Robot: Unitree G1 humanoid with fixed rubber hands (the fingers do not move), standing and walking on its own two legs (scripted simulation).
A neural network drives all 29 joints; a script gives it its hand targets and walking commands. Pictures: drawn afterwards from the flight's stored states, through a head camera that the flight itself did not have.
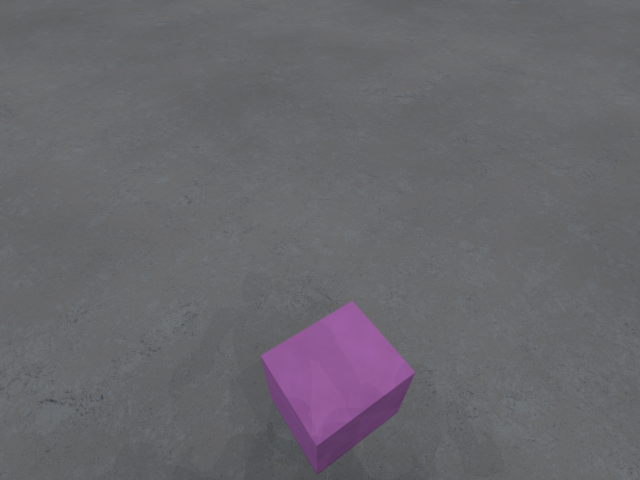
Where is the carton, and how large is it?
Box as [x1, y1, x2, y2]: [261, 301, 414, 474]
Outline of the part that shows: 352,301 261,355 271,397 317,474 397,411 414,373 414,371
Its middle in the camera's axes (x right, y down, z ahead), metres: +0.05 +0.41 +1.09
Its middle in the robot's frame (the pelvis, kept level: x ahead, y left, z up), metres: +0.49 -0.02 -0.61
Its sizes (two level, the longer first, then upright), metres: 0.300 0.259 0.295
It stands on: the floor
